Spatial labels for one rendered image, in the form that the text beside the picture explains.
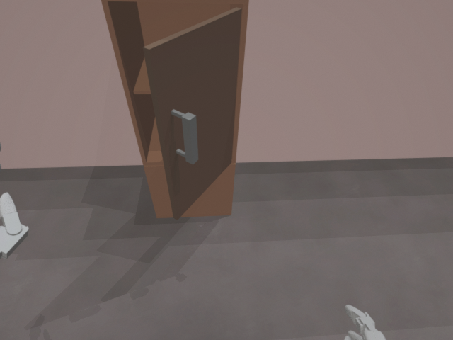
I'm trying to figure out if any handle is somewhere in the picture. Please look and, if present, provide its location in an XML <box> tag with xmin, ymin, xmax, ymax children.
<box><xmin>171</xmin><ymin>109</ymin><xmax>198</xmax><ymax>164</ymax></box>

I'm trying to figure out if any cupboard door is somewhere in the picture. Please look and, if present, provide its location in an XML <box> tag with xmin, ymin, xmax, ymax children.
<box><xmin>143</xmin><ymin>7</ymin><xmax>242</xmax><ymax>220</ymax></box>

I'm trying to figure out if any right robot hand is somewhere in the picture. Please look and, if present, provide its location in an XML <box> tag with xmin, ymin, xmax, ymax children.
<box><xmin>344</xmin><ymin>305</ymin><xmax>386</xmax><ymax>340</ymax></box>

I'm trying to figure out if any left robot hand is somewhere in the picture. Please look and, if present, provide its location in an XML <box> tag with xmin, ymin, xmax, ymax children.
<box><xmin>0</xmin><ymin>143</ymin><xmax>29</xmax><ymax>259</ymax></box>

